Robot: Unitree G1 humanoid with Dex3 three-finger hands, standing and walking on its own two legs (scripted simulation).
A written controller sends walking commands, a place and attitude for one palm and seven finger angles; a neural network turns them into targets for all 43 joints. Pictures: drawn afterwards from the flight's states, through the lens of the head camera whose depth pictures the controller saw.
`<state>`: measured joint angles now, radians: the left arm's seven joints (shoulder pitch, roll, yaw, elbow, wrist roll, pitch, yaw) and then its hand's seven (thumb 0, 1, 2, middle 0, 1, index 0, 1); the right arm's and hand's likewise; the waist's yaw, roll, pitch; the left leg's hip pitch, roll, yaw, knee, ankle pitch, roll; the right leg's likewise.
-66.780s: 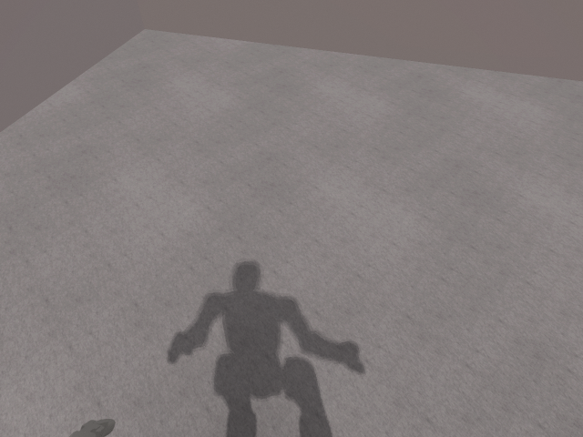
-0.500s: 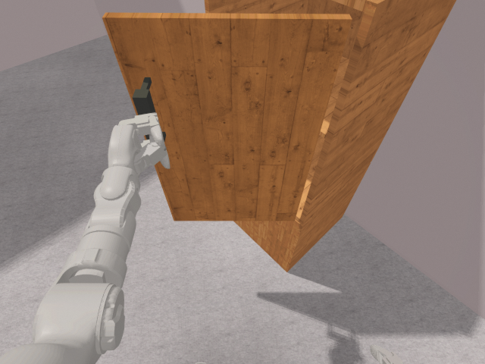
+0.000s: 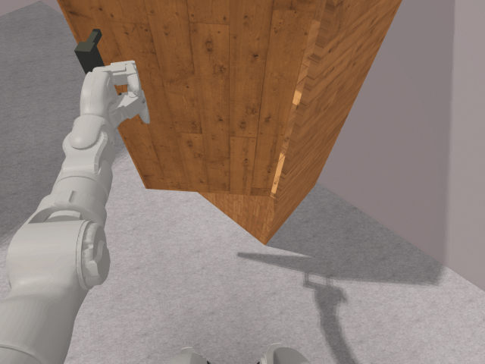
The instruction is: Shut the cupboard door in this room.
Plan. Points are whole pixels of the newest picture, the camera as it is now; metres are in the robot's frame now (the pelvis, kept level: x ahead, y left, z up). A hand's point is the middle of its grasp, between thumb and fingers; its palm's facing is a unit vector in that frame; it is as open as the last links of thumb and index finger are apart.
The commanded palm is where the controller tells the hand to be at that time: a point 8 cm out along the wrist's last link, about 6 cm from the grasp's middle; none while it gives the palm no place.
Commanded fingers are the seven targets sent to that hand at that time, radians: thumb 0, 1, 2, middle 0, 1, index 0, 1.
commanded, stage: push the door shut along its arc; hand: left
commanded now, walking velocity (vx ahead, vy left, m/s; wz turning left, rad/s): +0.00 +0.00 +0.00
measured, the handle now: (106, 77) +0.58 +0.18 +0.12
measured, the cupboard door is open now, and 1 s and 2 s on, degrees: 37 24 19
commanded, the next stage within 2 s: pull the fist back off the door in 1.06 s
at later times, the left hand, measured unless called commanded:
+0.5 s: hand (156, 77) +0.55 +0.09 +0.14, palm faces -0.22 -0.97 +0.00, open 3.1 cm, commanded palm +0.56 +0.14 +0.12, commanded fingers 0.00 0.90 0.90 -1.30 -1.50 -1.30 -1.50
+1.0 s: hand (166, 59) +0.60 +0.08 +0.14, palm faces -0.31 -0.95 +0.01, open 2.9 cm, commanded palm +0.62 +0.10 +0.12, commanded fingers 0.00 0.90 0.90 -1.30 -1.50 -1.30 -1.50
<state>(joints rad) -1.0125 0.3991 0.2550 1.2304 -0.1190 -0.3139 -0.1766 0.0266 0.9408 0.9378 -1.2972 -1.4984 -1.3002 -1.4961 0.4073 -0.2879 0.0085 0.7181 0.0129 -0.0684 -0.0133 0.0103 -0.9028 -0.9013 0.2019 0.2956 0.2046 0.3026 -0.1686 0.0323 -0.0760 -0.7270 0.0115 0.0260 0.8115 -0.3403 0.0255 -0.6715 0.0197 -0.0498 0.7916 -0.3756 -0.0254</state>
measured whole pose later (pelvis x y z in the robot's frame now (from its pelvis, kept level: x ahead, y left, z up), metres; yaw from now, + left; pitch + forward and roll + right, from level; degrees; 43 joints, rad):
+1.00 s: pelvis +0.01 +0.01 -0.02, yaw -1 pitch +25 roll -4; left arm -1.46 0.63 0.26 1.44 -0.02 -0.18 -0.35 -0.01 0.87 0.94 -1.30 -1.50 -1.30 -1.50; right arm 0.48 -0.28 0.03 0.71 -0.04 -0.04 -0.02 0.01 -0.90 -0.90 0.20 0.30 0.21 0.30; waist -0.31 0.06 -0.07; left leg -1.01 0.04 0.00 0.96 -0.40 0.03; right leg -0.92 0.04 -0.08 0.89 -0.41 -0.03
